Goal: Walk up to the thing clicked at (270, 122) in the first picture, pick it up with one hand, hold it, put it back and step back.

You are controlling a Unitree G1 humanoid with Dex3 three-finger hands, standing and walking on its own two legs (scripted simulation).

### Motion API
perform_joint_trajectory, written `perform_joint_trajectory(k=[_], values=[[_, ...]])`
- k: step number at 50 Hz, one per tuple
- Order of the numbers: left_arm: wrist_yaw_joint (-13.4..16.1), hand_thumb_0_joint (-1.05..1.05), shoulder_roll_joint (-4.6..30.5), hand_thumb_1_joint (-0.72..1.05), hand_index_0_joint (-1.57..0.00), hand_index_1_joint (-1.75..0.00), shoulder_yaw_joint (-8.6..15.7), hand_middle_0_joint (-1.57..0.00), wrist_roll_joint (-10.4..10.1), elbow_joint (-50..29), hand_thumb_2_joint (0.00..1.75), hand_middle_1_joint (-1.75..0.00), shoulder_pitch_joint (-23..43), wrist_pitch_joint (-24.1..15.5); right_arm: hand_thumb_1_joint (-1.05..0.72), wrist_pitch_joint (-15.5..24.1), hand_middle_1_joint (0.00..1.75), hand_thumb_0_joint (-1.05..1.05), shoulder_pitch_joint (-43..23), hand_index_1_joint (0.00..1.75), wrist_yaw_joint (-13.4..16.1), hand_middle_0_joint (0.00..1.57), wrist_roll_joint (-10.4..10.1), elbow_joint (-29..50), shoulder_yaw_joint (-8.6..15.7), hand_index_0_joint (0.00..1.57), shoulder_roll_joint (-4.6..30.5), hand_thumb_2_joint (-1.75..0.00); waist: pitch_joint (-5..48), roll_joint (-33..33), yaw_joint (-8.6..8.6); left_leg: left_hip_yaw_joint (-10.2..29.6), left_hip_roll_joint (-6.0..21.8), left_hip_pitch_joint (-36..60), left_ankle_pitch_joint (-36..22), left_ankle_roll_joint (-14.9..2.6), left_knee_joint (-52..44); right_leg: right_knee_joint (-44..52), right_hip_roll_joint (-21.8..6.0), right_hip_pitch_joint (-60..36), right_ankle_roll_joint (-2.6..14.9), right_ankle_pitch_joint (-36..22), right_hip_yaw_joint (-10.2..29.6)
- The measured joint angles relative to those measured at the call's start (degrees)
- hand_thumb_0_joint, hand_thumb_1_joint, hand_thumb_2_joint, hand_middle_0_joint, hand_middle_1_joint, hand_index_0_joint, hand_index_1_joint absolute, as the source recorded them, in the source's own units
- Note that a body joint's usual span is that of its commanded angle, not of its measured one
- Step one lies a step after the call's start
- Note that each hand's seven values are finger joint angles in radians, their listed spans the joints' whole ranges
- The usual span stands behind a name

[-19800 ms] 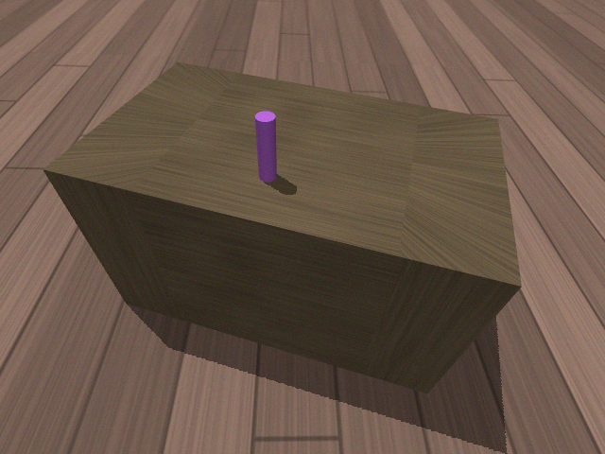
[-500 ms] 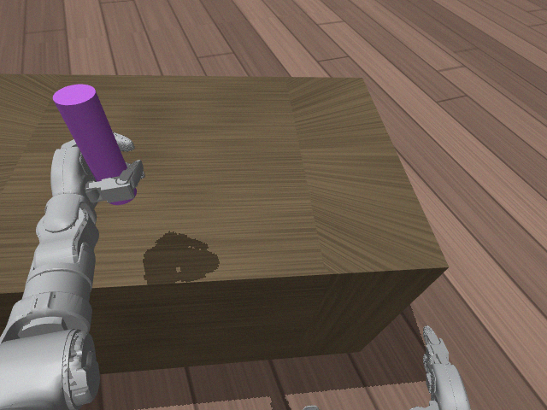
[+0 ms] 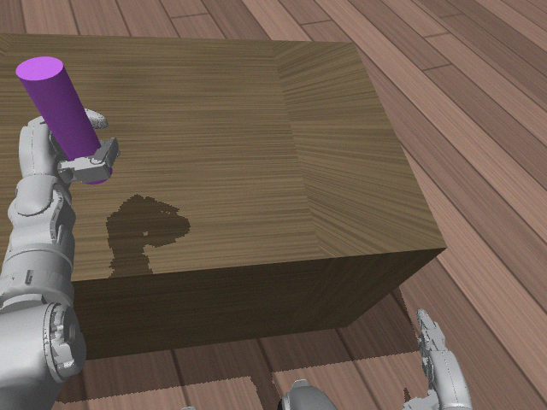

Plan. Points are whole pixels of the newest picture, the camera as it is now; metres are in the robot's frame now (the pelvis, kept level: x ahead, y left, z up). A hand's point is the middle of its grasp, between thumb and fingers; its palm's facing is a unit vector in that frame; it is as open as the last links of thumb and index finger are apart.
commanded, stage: crouch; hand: left
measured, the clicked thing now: (72, 129) +0.49 +0.22 +0.12
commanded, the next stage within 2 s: lower in 0.08 s
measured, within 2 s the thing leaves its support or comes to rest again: rests again in 1.40 s
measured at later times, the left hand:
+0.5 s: hand (104, 162) +0.51 +0.20 +0.04, palm faces +0.16 -0.99 +0.00, open 6.0 cm
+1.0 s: hand (110, 170) +0.52 +0.21 +0.01, palm faces +0.14 -0.99 +0.00, open 6.0 cm
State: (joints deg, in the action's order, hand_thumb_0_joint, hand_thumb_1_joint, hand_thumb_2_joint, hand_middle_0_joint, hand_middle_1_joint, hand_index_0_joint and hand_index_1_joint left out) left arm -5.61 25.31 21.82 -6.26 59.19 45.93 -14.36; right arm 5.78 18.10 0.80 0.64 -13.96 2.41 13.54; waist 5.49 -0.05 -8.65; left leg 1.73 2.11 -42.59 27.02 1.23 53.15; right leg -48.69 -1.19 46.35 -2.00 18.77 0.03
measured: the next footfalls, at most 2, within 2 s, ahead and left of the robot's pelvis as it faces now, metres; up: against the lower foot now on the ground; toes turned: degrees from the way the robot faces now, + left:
none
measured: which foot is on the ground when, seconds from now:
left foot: down 0.00-1.00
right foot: down 0.00-1.00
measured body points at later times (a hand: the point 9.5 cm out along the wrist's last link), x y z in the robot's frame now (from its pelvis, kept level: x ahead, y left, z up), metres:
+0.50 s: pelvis +0.00 +0.00 -0.02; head +0.13 +0.02 +0.41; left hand +0.49 +0.26 +0.04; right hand +0.15 -0.26 -0.05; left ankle -0.02 +0.13 -0.69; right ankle +0.04 -0.15 -0.69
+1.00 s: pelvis -0.01 +0.00 -0.04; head +0.14 +0.04 +0.38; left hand +0.51 +0.26 +0.01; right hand +0.15 -0.26 -0.05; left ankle -0.02 +0.13 -0.69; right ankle +0.04 -0.15 -0.69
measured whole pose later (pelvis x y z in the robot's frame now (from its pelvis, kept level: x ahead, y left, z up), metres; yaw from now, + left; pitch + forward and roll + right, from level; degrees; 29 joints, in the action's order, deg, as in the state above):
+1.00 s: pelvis -0.01 +0.00 -0.04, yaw +0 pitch +24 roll -3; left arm -7.0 31.9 26.0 -3.1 67.1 50.4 -21.9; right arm 2.1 19.7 -1.1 2.6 -1.2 0.3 14.3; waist 7.2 -0.3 -14.1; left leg 3.2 2.6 -59.2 32.0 1.4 66.7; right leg -60.6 -0.6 62.3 -2.0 22.7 -0.9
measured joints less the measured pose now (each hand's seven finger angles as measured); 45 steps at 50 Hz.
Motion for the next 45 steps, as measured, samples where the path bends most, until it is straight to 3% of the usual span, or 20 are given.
perform_joint_trajectory(k=[17, 27, 34, 45], values=[[0.1, -0.01, 2.5, 0.05, -0.98, -1.14, 1.7, -0.96, 1.6, 4.2, 1.18, -1.14, 2.6, -1.6, 0.53, -1.8, 0.05, -0.01, 1.0, 0.05, -1.3, 0.06, 0.9, 4.3, -0.7, 0.06, 0.2, -0.06, 1.0, 0.4, -1.4, 0.4, 0.3, -4.7, 1.6, 0.13, 3.6, -3.2, 0.3, 4.6, 0.12, 1.4, -0.3], [-1.2, -0.01, 3.4, 0.05, -0.98, -1.14, 3.5, -0.96, 2.0, 4.7, 1.17, -1.15, 2.9, -4.6, 0.53, -2.7, 0.05, -0.01, 0.9, 0.05, -1.4, 0.06, 1.3, 7.2, -1.3, 0.06, 0.2, -0.06, 0.3, -0.5, -2.8, 0.9, 0.2, -9.2, 2.5, 0.27, 6.9, -6.5, 0.3, 9.0, 0.21, 2.3, -0.6], [-1.3, -0.01, 5.4, 0.05, -0.97, -1.14, 3.4, -0.96, 2.8, 7.2, 1.17, -1.15, 4.2, -6.2, 0.52, -2.7, 0.05, -0.01, 0.8, 0.05, -1.5, 0.06, 1.6, 9.3, -1.2, 0.06, 1.0, -0.06, 1.3, -0.6, -4.28, 1.5, 0.4, -12.0, 3.4, 0.36, 9.3, -8.2, 0.4, 11.4, 0.28, 2.9, -1.1], [-1.6, -0.01, 6.1, 0.05, -0.97, -1.14, 3.7, -0.96, 3.1, 6.8, 1.17, -1.15, 3.5, -6.8, 0.52, -3.6, 0.05, -0.01, 1.7, 0.05, -2.0, 0.06, 2.0, 11.7, -2.1, 0.06, 0.5, -0.06, 1.4, -0.1, -4.92, 1.5, 0.5, -15.8, 4.6, 0.18, 12.6, -11.0, 0.6, 15.1, 0.02, 3.6, -0.9]])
